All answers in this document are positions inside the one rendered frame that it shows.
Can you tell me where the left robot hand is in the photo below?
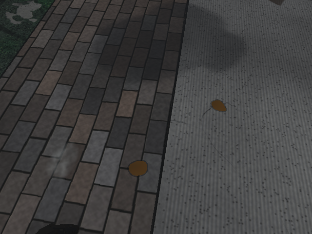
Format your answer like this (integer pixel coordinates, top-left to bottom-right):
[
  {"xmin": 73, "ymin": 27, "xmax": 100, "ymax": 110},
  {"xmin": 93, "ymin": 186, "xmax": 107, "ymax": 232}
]
[{"xmin": 35, "ymin": 223, "xmax": 79, "ymax": 234}]

